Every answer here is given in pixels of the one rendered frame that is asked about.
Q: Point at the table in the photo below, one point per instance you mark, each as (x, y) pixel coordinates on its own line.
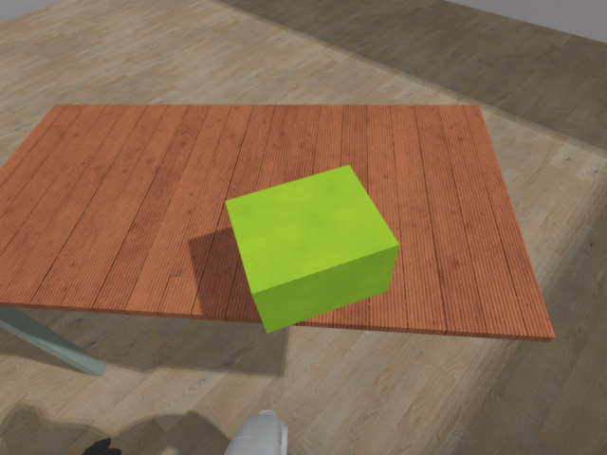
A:
(120, 209)

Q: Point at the left robot thigh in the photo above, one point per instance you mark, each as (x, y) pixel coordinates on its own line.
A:
(261, 434)

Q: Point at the carton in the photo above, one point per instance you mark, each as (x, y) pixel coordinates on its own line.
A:
(311, 246)

